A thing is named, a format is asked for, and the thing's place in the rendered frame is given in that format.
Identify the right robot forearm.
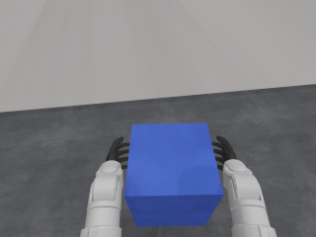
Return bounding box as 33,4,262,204
222,159,277,237

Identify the carton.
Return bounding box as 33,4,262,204
124,122,224,227

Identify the robot right hand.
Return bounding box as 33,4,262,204
211,135,237,171

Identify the robot left hand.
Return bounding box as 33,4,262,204
106,137,130,169

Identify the left robot forearm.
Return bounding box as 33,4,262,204
80,160,123,237

